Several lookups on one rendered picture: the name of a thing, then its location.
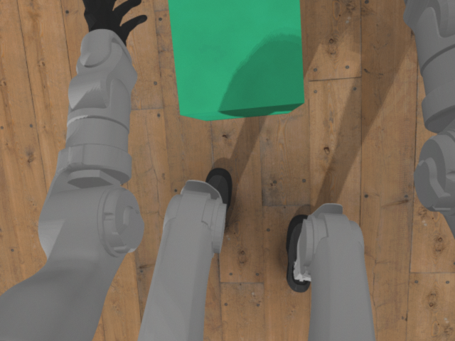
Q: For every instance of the robot left upper arm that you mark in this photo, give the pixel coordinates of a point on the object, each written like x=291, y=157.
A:
x=85, y=234

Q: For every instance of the robot left forearm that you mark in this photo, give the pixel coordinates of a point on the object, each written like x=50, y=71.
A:
x=96, y=148

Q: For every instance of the robot right thigh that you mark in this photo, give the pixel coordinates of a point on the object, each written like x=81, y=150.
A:
x=340, y=297

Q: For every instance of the robot right upper arm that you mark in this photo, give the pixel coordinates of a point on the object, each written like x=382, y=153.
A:
x=434, y=176

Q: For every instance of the carton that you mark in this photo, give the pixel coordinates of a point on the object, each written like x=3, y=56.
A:
x=237, y=58

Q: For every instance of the robot right forearm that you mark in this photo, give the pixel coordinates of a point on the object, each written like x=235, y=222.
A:
x=433, y=24

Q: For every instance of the left robot hand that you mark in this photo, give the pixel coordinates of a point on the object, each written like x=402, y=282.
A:
x=99, y=14

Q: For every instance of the left robot shin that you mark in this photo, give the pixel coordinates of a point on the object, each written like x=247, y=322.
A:
x=194, y=185

